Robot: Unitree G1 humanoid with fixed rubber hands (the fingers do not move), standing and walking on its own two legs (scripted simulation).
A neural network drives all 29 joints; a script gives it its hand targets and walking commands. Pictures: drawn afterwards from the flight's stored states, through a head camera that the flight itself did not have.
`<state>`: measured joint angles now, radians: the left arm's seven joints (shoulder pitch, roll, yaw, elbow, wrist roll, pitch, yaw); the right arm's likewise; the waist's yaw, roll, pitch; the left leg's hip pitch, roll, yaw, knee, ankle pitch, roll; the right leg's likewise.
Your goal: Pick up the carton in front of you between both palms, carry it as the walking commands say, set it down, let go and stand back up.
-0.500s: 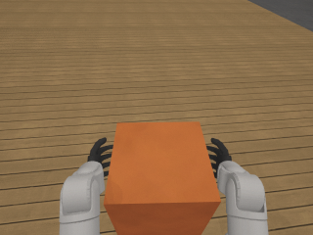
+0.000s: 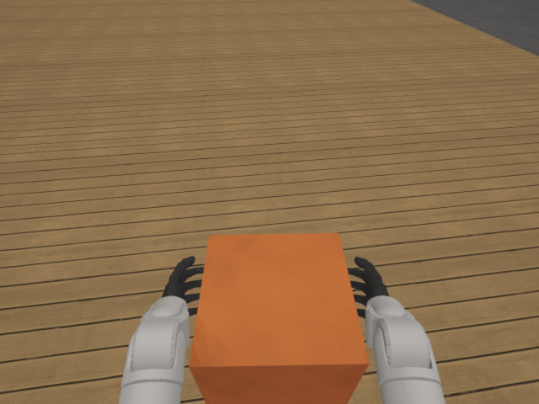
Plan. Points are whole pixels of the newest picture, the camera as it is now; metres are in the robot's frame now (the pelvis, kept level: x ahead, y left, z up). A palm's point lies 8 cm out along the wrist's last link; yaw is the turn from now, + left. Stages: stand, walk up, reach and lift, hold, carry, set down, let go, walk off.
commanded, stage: carry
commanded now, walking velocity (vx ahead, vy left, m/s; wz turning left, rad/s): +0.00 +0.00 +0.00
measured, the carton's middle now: (275, 329) +0.27 +0.00 -0.04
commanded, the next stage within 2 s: none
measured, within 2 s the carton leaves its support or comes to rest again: neither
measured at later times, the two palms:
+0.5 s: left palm (177, 318) +0.25 +0.14 +0.04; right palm (385, 320) +0.25 -0.16 +0.04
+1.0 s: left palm (176, 292) +0.29 +0.15 +0.05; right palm (373, 292) +0.29 -0.15 +0.05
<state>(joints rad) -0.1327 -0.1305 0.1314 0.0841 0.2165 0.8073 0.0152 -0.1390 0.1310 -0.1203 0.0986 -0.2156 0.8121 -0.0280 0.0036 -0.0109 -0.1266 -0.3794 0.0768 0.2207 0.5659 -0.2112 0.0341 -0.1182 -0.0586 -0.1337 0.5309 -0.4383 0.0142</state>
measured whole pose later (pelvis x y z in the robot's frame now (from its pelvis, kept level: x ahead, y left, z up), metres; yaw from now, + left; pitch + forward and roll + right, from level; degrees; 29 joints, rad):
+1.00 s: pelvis +0.01 +0.01 +0.01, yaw -1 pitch +2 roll +1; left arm -0.18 -0.14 0.15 0.15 0.24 0.74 0.02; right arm -0.17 0.13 -0.17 0.16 -0.22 0.73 -0.02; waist 0.01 -0.05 -0.12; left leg -0.33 0.06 0.22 0.50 -0.23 0.01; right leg -0.07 -0.06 -0.12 0.43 -0.39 0.01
